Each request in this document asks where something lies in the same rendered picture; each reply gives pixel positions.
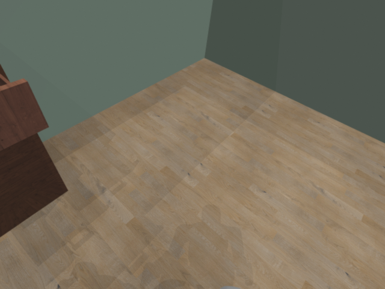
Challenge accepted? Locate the drawer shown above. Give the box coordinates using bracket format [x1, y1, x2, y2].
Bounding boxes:
[0, 74, 49, 151]

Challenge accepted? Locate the cabinet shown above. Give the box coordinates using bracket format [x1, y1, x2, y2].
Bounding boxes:
[0, 65, 68, 237]

